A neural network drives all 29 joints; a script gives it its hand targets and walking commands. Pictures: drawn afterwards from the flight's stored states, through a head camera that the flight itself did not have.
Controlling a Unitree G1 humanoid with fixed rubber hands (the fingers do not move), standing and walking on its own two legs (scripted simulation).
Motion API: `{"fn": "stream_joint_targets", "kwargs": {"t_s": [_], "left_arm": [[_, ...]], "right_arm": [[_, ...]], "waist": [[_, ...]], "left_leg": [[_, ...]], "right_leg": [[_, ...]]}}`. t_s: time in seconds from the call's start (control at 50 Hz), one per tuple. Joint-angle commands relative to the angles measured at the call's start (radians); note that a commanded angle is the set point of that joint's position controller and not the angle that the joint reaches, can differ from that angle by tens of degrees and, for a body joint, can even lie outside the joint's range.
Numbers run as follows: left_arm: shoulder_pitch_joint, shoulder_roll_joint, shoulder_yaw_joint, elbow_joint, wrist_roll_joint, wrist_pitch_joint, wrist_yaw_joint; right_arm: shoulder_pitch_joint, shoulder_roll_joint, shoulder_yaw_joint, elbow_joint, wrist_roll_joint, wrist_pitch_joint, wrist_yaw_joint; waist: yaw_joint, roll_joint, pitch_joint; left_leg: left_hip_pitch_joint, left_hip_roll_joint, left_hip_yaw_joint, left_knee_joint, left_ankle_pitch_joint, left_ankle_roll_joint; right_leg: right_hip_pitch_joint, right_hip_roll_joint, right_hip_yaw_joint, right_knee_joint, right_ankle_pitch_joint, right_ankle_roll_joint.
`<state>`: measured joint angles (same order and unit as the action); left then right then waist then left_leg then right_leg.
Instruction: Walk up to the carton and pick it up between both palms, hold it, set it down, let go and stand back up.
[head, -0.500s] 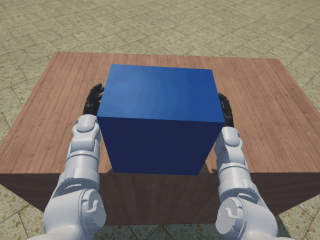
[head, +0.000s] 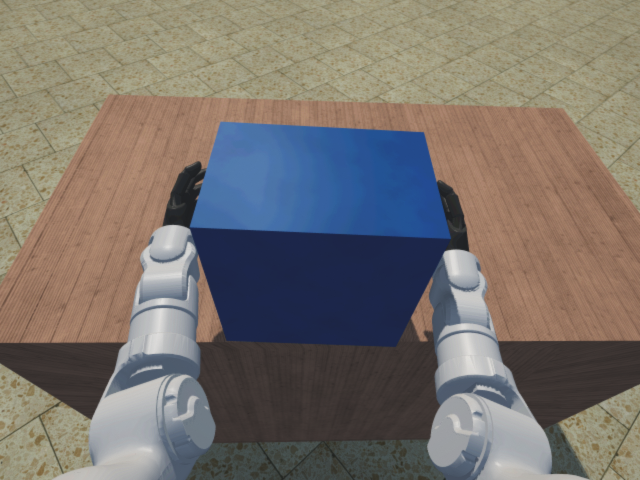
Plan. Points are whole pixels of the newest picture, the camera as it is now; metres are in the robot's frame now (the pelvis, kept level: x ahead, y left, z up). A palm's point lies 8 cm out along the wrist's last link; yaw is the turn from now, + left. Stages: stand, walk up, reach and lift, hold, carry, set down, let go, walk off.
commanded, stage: set down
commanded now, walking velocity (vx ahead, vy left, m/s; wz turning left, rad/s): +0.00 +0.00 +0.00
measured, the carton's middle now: (316, 245) +0.41 +0.02 +0.05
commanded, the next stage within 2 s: none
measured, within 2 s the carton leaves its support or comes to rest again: neither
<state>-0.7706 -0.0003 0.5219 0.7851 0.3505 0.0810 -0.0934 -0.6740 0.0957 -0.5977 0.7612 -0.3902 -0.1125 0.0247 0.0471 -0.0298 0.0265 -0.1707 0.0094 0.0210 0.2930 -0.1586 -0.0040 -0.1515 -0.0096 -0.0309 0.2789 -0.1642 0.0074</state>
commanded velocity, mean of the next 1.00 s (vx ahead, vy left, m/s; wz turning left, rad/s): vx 0.00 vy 0.00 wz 0.00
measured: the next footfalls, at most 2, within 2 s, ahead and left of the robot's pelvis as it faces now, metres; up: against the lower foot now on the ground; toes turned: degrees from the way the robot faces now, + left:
none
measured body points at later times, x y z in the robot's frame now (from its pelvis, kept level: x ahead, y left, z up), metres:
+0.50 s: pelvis +0.00 +0.01 -0.02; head +0.05 +0.02 +0.43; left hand +0.44 +0.23 +0.07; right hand +0.44 -0.17 +0.06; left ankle -0.01 +0.12 -0.75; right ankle -0.01 -0.12 -0.75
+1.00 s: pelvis -0.04 -0.02 -0.02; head +0.01 +0.01 +0.43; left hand +0.43 +0.23 +0.14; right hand +0.44 -0.20 +0.14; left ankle -0.01 +0.12 -0.75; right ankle -0.01 -0.12 -0.75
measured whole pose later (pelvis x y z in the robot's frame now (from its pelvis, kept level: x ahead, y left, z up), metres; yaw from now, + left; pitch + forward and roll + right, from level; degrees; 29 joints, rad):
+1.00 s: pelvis -0.04 -0.02 -0.02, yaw -1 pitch +17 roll +0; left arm -1.14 0.47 -0.18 1.26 -0.44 0.04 0.00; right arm -1.05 -0.37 0.17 1.11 0.52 0.09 -0.04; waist 0.00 -0.07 -0.20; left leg -0.62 0.04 0.01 0.47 -0.14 -0.03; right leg -0.61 0.02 -0.04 0.48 -0.16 -0.03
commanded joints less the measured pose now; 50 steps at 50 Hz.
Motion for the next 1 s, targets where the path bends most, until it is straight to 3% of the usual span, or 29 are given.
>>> {"fn": "stream_joint_targets", "kwargs": {"t_s": [0.0, 0.04, 0.06, 0.08, 0.12, 0.16, 0.18, 0.22, 0.26, 0.3, 0.36, 0.4, 0.46, 0.5, 0.62, 0.72, 0.8, 0.88, 0.98], "left_arm": [[-0.406, -0.261, -0.222, -0.03, -0.007, -0.065, -0.021], [-0.392, -0.086, -0.196, -0.014, -0.038, -0.077, 0.016], [-0.39, 0.033, -0.2, 0.0, -0.073, -0.086, 0.054], [-0.39, 0.125, -0.239, 0.025, -0.13, -0.09, 0.1], [-0.454, 0.175, -0.332, 0.073, -0.238, -0.095, 0.16], [-0.524, 0.206, -0.388, 0.132, -0.343, -0.126, 0.185], [-0.528, 0.293, -0.381, 0.238, -0.386, -0.142, 0.16], [-0.586, 0.371, -0.378, 0.305, -0.451, -0.223, 0.144], [-0.62, 0.423, -0.399, 0.319, -0.501, -0.302, 0.147], [-0.631, 0.463, -0.419, 0.301, -0.513, -0.35, 0.153], [-0.62, 0.484, -0.431, 0.326, -0.506, -0.349, 0.155], [-0.615, 0.472, -0.453, 0.351, -0.526, -0.32, 0.148], [-0.605, 0.448, -0.513, 0.397, -0.595, -0.284, 0.123], [-0.614, 0.45, -0.558, 0.39, -0.647, -0.271, 0.107], [-0.694, 0.528, -0.653, 0.222, -0.766, -0.202, 0.096], [-0.731, 0.603, -0.674, 0.276, -0.8, -0.116, 0.084], [-0.787, 0.654, -0.675, 0.332, -0.81, -0.101, 0.094], [-0.849, 0.694, -0.659, 0.335, -0.788, -0.086, 0.098], [-0.916, 0.707, -0.638, 0.265, -0.775, -0.033, 0.088]], "right_arm": [[-0.453, 0.189, 0.213, -0.013, -0.017, -0.054, 0.065], [-0.414, 0.008, 0.198, 0.011, 0.025, -0.049, 0.039], [-0.408, -0.108, 0.213, 0.04, 0.081, -0.045, 0.015], [-0.418, -0.198, 0.261, 0.079, 0.159, -0.043, -0.016], [-0.492, -0.221, 0.373, 0.142, 0.306, -0.021, -0.059], [-0.557, -0.239, 0.414, 0.161, 0.383, -0.014, -0.082], [-0.564, -0.194, 0.452, 0.17, 0.393, 0.005, -0.107], [-0.624, -0.252, 0.461, 0.138, 0.43, -0.014, -0.129], [-0.658, -0.325, 0.502, 0.116, 0.504, -0.056, -0.145], [-0.653, -0.384, 0.534, 0.126, 0.56, -0.097, -0.148], [-0.626, -0.468, 0.557, 0.218, 0.616, -0.124, -0.137], [-0.628, -0.537, 0.569, 0.31, 0.652, -0.121, -0.128], [-0.654, -0.617, 0.6, 0.412, 0.711, -0.11, -0.114], [-0.686, -0.649, 0.634, 0.412, 0.763, -0.102, -0.099], [-0.799, -0.673, 0.754, 0.213, 0.909, -0.026, -0.042], [-0.823, -0.645, 0.794, 0.219, 0.943, 0.094, -0.029], [-0.851, -0.629, 0.769, 0.221, 0.936, 0.143, -0.037], [-0.881, -0.641, 0.725, 0.203, 0.918, 0.164, -0.059], [-0.916, -0.667, 0.637, 0.145, 0.838, 0.197, -0.113]], "waist": [[-0.041, 0.047, -0.397], [-0.034, 0.039, -0.401], [-0.015, 0.042, -0.4], [-0.02, 0.055, -0.388], [-0.022, 0.066, -0.393], [-0.034, 0.047, -0.498], [-0.032, -0.024, -0.482], [-0.018, -0.034, -0.689], [0.016, 0.006, -0.883], [0.034, 0.075, -1.037], [0.016, 0.167, -1.099], [-0.006, 0.191, -1.011], [-0.036, 0.155, -0.83], [-0.046, 0.116, -0.783], [-0.023, 0.037, -0.829], [-0.008, -0.023, -0.753], [0.015, -0.014, -0.769], [0.009, 0.03, -0.832], [-0.043, 0.068, -0.915]], "left_leg": [[0.211, -0.005, 0.1, 0.04, 0.369, -0.046], [0.173, -0.008, 0.102, 0.037, 0.331, -0.044], [0.144, -0.007, 0.1, 0.038, 0.309, -0.041], [0.11, -0.005, 0.096, 0.051, 0.297, -0.041], [0.013, 0.003, 0.078, 0.067, 0.215, -0.03], [-0.071, 0.01, 0.07, 0.085, 0.166, -0.023], [-0.173, 0.002, 0.08, 0.094, 0.133, -0.001], [-0.284, -0.012, 0.086, 0.102, 0.143, -0.01], [-0.301, -0.022, 0.081, 0.144, 0.248, -0.036], [-0.21, -0.022, 0.076, 0.212, 0.441, -0.078], [0.032, 0.002, 0.053, 0.302, 0.667, -0.14], [0.131, 0.017, 0.033, 0.33, 0.715, -0.157], [0.115, 0.023, 0.018, 0.32, 0.659, -0.146], [0.088, 0.022, 0.015, 0.307, 0.608, -0.127], [0.074, 0.016, 0.001, 0.28, 0.531, -0.072], [-0.113, -0.008, 0.007, 0.2, 0.226, 0.0], [-0.269, -0.018, 0.017, 0.142, 0.045, 0.033], [-0.294, -0.024, 0.025, 0.133, 0.029, 0.026], [-0.25, -0.032, 0.034, 0.147, 0.093, -0.011]], "right_leg": [[0.033, 0.039, -0.09, -0.013, 0.18, 0.041], [0.05, 0.038, -0.075, -0.003, 0.159, 0.041], [0.048, 0.039, -0.062, 0.005, 0.14, 0.039], [0.028, 0.048, -0.047, 0.011, 0.139, 0.029], [-0.018, 0.045, -0.024, 0.01, 0.104, 0.011], [-0.047, 0.039, -0.009, 0.035, 0.131, 0.005], [0.056, 0.019, 0.026, 0.067, 0.228, 0.02], [0.185, 0.002, 0.043, 0.152, 0.385, 0.035], [0.246, 0.001, 0.04, 0.208, 0.51, 0.037], [0.21, 0.021, 0.015, 0.231, 0.598, 0.03], [-0.039, 0.067, -0.03, 0.21, 0.552, 0.009], [-0.175, 0.089, -0.043, 0.179, 0.464, -0.011], [-0.243, 0.096, -0.046, 0.156, 0.38, -0.018], [-0.258, 0.096, -0.046, 0.15, 0.359, -0.01], [-0.24, 0.095, -0.048, 0.136, 0.338, 0.01], [-0.189, 0.053, -0.009, 0.134, 0.185, 0.012], [-0.126, 0.013, 0.027, 0.154, 0.068, 0.012], [-0.062, 0.002, 0.038, 0.175, 0.1, 0.013], [-0.019, 0.013, 0.027, 0.18, 0.241, 0.012]]}}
